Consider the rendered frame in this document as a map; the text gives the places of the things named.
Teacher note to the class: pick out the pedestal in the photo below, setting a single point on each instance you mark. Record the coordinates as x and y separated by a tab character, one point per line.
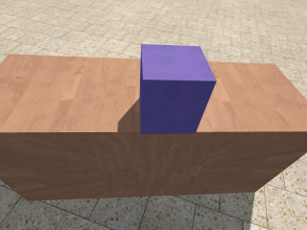
70	129

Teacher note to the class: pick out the carton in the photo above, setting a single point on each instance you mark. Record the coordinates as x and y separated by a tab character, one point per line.
176	83

